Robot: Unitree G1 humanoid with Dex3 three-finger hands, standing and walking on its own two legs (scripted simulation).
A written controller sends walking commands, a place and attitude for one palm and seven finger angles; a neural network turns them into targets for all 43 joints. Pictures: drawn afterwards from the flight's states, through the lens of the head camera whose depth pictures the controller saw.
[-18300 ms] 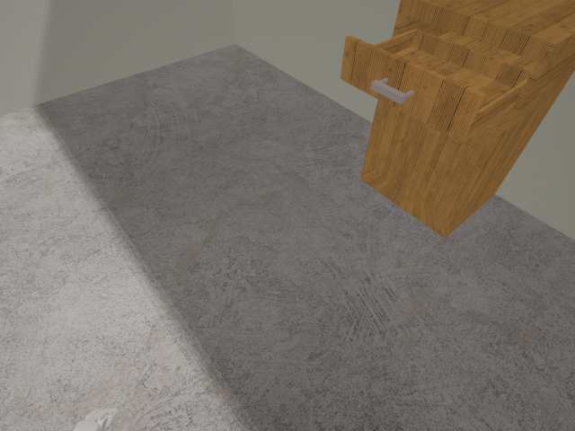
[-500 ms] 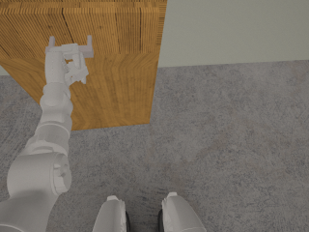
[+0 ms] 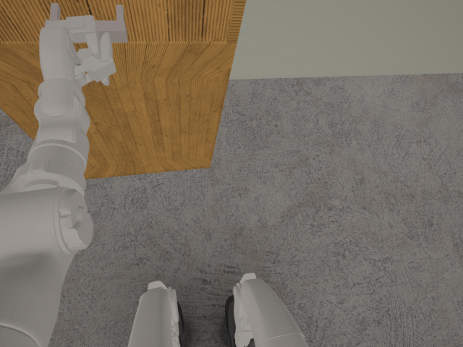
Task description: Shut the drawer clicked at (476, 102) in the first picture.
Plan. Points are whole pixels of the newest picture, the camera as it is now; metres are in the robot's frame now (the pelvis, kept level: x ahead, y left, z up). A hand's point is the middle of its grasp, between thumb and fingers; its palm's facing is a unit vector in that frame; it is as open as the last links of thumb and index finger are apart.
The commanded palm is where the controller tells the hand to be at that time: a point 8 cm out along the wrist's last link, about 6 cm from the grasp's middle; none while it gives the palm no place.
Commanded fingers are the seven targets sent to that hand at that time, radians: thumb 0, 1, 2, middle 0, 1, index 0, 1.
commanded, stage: pull the fist back off the drawer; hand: left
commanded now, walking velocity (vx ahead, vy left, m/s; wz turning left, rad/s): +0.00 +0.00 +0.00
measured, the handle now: (88, 21) +0.63 +0.16 +0.07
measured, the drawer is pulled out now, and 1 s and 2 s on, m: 0.00 0.00 0.00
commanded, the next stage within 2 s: draw the hand back to the body in 0.80 s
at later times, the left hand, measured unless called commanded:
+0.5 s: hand (110, 57) +0.56 +0.13 +0.07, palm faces +0.05 -1.00 -0.04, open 2.9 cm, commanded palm +0.54 +0.15 +0.08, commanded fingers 0.00 0.90 0.90 -1.40 -1.60 -1.40 -1.60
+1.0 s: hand (107, 66) +0.54 +0.13 +0.08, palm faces +0.05 -1.00 -0.04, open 3.3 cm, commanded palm +0.48 +0.17 +0.10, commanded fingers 0.00 0.90 0.90 -1.40 -1.60 -1.40 -1.60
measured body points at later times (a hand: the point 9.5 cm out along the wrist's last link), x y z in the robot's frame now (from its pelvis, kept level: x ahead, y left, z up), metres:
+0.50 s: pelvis -0.01 +0.00 +0.00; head +0.16 +0.03 +0.42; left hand +0.55 +0.18 +0.08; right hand -0.04 -0.26 -0.10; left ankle +0.05 +0.09 -0.62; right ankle +0.03 -0.12 -0.62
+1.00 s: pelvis +0.05 -0.01 +0.03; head +0.19 +0.00 +0.46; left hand +0.53 +0.18 +0.08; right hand +0.08 -0.27 -0.09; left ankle +0.05 +0.09 -0.62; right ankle +0.03 -0.12 -0.62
